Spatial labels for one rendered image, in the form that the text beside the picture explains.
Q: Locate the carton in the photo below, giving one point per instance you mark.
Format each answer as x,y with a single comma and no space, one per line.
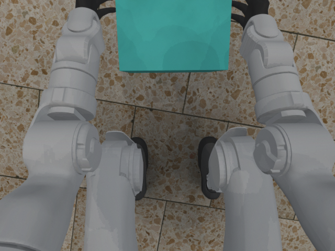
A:
173,36

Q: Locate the right robot forearm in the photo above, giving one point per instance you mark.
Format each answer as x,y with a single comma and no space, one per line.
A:
274,76

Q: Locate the left robot upper arm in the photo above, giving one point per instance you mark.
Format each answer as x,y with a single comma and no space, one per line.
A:
58,154

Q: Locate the left robot hand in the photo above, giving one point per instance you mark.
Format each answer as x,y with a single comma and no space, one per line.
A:
94,4

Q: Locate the robot right thigh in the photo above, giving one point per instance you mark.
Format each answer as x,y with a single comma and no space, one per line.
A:
250,206

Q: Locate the right robot hand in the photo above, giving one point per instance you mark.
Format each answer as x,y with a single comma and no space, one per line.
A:
253,8

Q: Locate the right robot upper arm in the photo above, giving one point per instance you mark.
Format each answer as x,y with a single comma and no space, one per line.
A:
300,158

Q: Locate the right robot foot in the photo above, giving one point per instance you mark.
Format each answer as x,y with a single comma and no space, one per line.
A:
204,150

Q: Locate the left robot forearm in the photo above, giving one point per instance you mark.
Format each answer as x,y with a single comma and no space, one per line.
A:
74,72

